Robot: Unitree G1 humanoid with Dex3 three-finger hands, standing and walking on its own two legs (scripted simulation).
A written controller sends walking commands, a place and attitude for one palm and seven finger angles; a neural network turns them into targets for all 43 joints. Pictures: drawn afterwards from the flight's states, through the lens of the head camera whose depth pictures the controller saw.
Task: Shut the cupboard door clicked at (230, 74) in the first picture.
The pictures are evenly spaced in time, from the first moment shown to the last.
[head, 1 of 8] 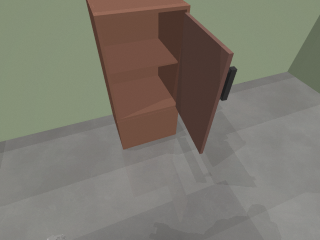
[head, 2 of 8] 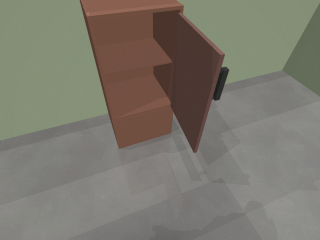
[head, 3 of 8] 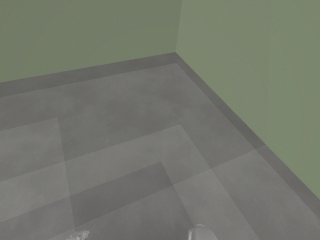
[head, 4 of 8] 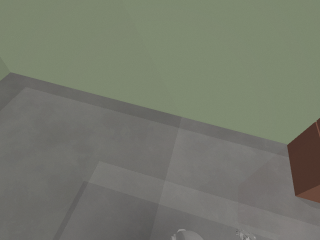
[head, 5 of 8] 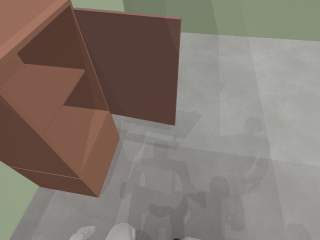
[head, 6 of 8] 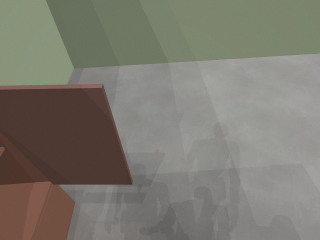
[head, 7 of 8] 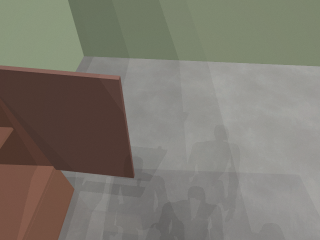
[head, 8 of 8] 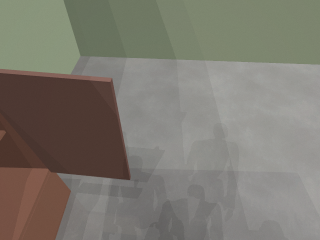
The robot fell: no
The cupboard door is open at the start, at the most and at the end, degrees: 86 86 86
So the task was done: no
